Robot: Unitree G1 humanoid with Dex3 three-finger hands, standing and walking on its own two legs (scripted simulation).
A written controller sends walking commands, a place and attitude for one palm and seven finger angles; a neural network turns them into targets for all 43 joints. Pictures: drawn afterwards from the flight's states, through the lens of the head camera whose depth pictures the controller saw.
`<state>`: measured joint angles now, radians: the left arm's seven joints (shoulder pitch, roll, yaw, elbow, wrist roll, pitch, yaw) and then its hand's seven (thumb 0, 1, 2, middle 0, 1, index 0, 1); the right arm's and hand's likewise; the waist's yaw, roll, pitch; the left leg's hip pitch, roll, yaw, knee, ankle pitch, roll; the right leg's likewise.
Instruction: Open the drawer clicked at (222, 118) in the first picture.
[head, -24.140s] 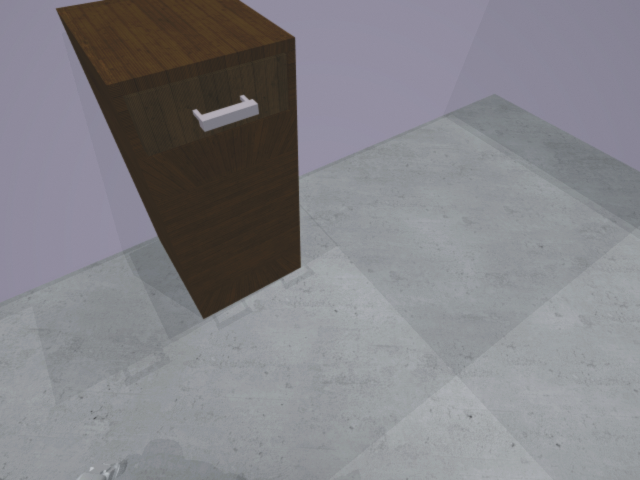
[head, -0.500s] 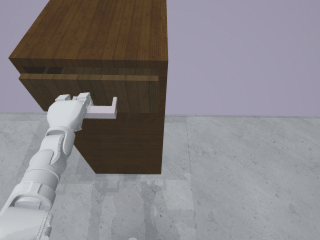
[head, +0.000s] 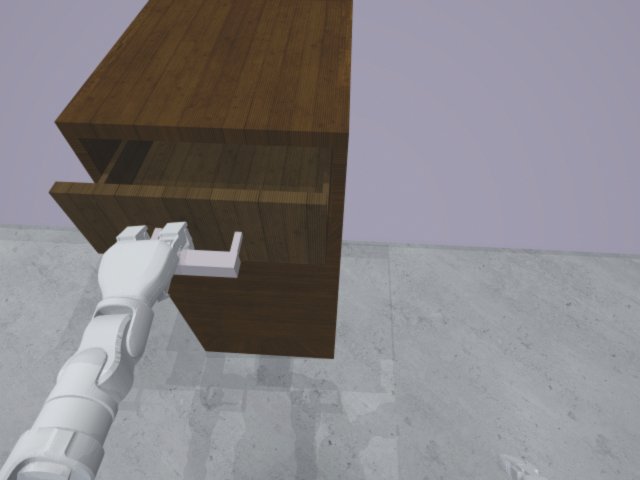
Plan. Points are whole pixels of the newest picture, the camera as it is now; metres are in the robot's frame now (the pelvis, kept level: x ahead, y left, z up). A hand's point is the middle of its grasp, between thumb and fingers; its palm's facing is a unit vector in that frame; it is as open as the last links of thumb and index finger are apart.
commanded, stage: pull the drawer open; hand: left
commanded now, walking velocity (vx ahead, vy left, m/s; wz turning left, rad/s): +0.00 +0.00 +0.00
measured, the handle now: (193, 249) +0.41 +0.20 +0.03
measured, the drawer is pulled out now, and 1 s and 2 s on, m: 0.10 0.24 0.30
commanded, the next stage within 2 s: open the thumb to release the handle in 1.80 s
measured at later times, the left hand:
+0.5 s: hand (142, 335) +0.29 +0.24 +0.01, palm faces +0.00 -0.09 -1.00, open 5.5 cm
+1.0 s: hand (124, 393) +0.22 +0.24 +0.01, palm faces +0.01 -0.10 -0.99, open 5.5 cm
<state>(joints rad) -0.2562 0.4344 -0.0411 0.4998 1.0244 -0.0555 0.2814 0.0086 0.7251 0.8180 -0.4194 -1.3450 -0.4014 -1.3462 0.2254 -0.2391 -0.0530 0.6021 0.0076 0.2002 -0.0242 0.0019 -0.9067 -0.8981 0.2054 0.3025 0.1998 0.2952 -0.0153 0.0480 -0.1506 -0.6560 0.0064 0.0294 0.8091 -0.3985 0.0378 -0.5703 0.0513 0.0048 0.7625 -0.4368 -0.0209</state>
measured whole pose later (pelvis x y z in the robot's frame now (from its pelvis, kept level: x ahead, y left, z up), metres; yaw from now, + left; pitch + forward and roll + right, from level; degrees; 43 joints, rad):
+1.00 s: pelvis -0.01 -0.01 -0.01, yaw +1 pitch +10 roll -1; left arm 0.28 0.38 -0.03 0.00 1.02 -0.01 0.34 0.02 0.75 0.82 -0.39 -1.35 -0.39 -1.35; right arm 0.14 -0.23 -0.03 0.57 -0.03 0.13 0.00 0.01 -0.91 -0.90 0.20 0.30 0.20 0.30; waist 0.05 0.06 -0.12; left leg -0.63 -0.01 0.02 0.86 -0.41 0.03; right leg -0.54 0.04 -0.01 0.83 -0.47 -0.03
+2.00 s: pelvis -0.01 -0.01 -0.02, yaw -1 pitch +13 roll +0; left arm 0.64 0.52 0.11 -0.22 1.01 -0.14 0.43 -0.01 0.68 0.77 -0.38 -1.34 -0.36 -1.34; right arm 0.15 -0.24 0.00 0.50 -0.04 0.16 0.01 0.01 -0.91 -0.90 0.20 0.30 0.20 0.30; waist 0.06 0.04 -0.14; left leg -0.71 0.01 0.04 0.97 -0.48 0.03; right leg -0.64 0.06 0.02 0.96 -0.53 -0.03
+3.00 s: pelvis -0.02 -0.03 -0.01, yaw +2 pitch +8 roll +0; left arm 0.43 0.51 0.09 -0.10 0.93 -0.11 0.32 0.00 -0.49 0.30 -0.32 -1.20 -0.38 -1.23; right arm 0.15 -0.23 -0.01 0.57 -0.01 0.11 -0.04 0.01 -0.91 -0.90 0.21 0.30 0.20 0.30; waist 0.05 0.07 -0.10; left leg -0.60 0.01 0.00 0.85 -0.39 0.00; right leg -0.52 0.06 -0.03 0.83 -0.46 -0.06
